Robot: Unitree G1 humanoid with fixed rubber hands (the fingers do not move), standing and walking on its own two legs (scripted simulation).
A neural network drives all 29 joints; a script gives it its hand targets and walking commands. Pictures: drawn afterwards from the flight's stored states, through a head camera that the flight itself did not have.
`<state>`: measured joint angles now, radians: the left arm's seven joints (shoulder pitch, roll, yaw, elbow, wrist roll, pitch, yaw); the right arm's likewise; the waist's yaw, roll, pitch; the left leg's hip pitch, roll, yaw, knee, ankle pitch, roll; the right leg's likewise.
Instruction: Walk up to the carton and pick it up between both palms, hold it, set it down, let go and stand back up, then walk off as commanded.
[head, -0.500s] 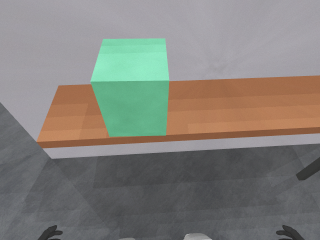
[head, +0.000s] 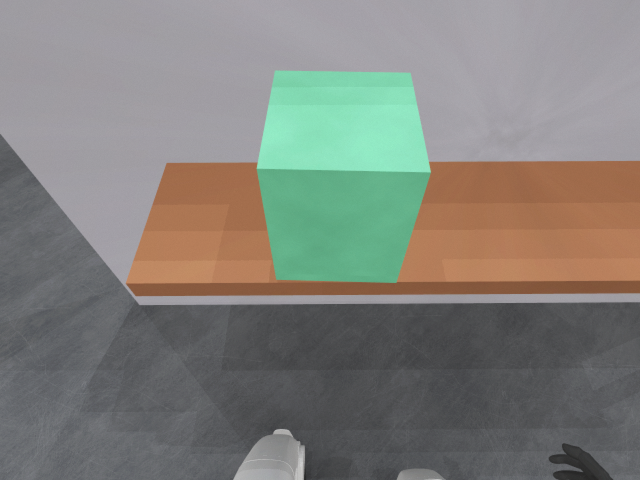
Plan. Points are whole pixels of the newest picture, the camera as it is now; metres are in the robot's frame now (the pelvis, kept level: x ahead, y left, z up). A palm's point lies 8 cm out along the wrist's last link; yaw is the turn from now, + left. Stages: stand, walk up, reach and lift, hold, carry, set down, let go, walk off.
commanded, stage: walk up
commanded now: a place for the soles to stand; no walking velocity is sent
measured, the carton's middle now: (339, 182) +0.51 +0.00 +0.04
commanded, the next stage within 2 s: none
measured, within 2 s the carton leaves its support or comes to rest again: neither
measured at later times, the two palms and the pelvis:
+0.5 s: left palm out of the picture +0.08 +0.34 -0.09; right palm out of the picture +0.12 -0.31 -0.05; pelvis +0.03 +0.02 +0.02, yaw +0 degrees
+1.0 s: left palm (96, 410) +0.20 +0.32 -0.07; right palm (611, 452) +0.16 -0.33 -0.06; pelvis +0.07 +0.00 +0.02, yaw +0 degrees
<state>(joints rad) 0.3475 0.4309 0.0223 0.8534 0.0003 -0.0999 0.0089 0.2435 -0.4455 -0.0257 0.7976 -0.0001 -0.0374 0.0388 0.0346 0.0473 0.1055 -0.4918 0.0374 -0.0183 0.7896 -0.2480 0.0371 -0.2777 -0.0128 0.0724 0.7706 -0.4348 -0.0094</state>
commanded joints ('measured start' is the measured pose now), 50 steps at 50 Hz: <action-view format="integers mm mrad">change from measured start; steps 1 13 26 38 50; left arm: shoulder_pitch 10 13 57 -200 -263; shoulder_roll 279 221 191 181 181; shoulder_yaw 61 70 69 33 27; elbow -39 10 37 -11 29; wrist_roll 18 21 36 13 10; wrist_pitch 34 78 35 42 45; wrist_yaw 22 -8 6 -3 -4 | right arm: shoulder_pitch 90 60 -27 -22 -46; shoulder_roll -328 -239 -156 -178 -163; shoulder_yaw -148 -112 -59 -46 -30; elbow -38 -33 -59 12 32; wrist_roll -4 -8 -10 -8 -6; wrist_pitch -10 -15 22 -14 -28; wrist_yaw -10 -22 -16 -33 -39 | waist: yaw -86 -61 7 -38 -26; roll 72 139 -81 -137 -30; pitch -53 -17 -119 -163 -215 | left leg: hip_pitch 261 289 -3 233 240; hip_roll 335 143 74 47 64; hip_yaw -711 -328 -135 -175 -141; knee -634 -577 -269 -313 -276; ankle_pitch -691 -383 -372 -27 249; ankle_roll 124 49 63 36 34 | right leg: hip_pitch -405 -277 146 -22 85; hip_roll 14 -36 -34 -97 -99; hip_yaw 8 -45 32 104 60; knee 459 179 -337 -283 -241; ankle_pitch -100 114 77 134 378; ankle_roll -21 27 -58 -66 -63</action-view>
